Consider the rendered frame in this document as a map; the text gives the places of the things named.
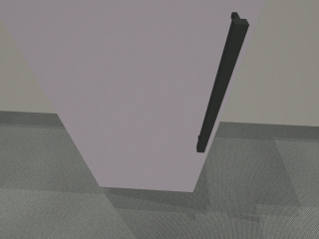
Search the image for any fridge door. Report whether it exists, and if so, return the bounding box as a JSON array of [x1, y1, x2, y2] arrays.
[[0, 0, 265, 192]]

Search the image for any handle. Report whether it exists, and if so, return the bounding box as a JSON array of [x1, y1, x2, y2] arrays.
[[196, 12, 249, 153]]

